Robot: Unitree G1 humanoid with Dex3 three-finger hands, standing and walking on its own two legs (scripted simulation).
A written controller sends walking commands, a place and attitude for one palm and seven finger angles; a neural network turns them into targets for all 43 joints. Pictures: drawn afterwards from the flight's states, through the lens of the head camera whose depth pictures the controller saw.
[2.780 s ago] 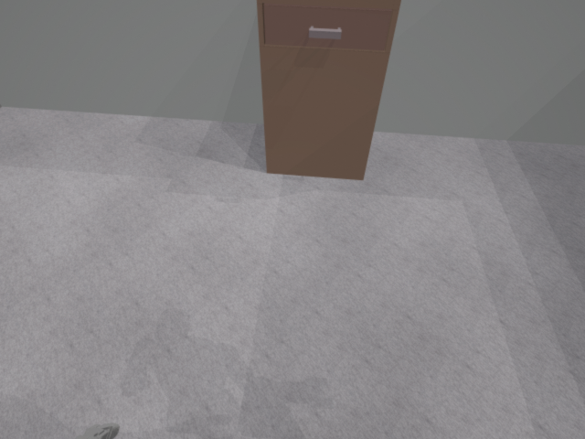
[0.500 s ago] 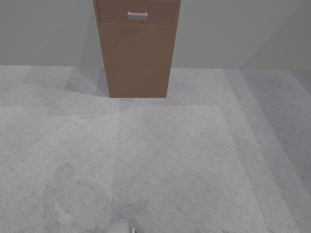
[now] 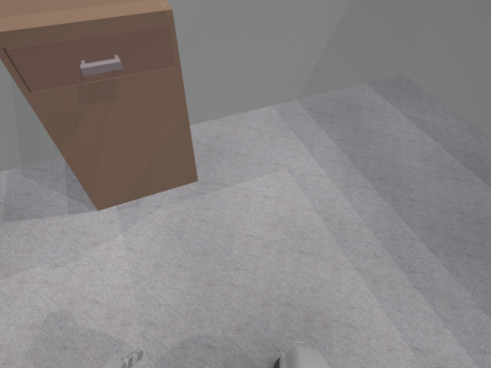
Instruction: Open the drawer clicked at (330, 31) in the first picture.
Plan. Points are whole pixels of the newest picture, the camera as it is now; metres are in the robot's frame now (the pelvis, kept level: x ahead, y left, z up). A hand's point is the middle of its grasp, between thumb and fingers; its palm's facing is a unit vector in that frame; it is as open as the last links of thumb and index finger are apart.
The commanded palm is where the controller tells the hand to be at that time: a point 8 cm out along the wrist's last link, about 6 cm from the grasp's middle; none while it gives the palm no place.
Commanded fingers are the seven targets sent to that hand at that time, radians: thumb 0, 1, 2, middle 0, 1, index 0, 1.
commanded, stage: walk to a spot facing it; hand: left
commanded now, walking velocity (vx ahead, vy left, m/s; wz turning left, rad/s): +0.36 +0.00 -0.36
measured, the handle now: (101, 63) +0.97 +0.46 -0.03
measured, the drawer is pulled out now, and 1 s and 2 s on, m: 0.00 0.00 0.00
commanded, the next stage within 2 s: turn to face it in 0.38 s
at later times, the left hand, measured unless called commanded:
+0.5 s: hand (146, 332) +0.22 +0.20 -0.19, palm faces -0.01 -0.98 -0.18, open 7.3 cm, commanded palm none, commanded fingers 0.00 0.90 0.90 -0.20 -0.30 -0.20 -0.30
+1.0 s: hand (170, 252) +0.38 +0.17 -0.15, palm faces +0.11 -0.96 -0.25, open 7.3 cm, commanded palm none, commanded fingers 0.00 0.90 0.90 -0.20 -0.30 -0.20 -0.30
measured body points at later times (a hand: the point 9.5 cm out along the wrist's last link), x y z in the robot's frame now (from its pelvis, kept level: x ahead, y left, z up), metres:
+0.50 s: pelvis +0.21 +0.00 -0.01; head +0.21 +0.03 +0.44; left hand +0.22 +0.25 -0.18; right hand +0.28 -0.26 -0.14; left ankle +0.31 +0.11 -0.74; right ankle +0.14 -0.12 -0.74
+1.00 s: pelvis +0.29 -0.02 +0.00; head +0.31 -0.05 +0.44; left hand +0.37 +0.22 -0.13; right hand +0.30 -0.25 -0.18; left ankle +0.28 +0.10 -0.69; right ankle +0.31 -0.12 -0.74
